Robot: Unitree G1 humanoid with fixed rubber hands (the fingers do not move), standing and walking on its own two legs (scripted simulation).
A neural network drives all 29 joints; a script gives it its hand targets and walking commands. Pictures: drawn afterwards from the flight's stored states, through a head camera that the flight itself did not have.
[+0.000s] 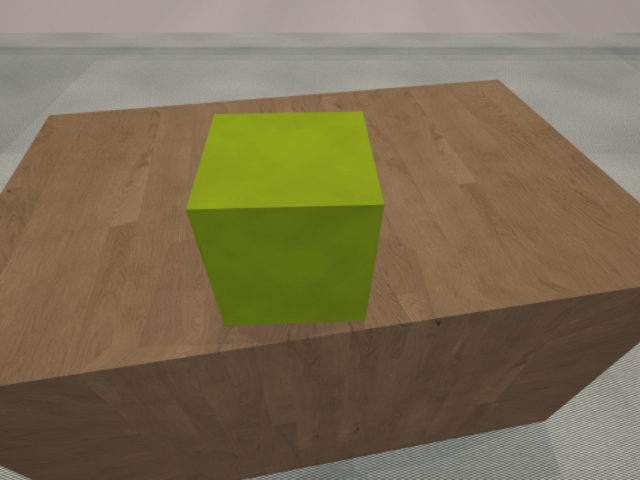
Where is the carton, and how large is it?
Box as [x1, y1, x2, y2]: [186, 111, 383, 324]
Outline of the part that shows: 361,111 214,114 188,200 186,211 224,324 365,320 383,210 383,200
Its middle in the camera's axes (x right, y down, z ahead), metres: -0.04 -0.04 +0.59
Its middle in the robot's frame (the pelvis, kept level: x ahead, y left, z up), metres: +0.48 +0.03 +0.07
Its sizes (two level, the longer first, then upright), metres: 0.221 0.214 0.240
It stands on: a pedestal, 0.72 m high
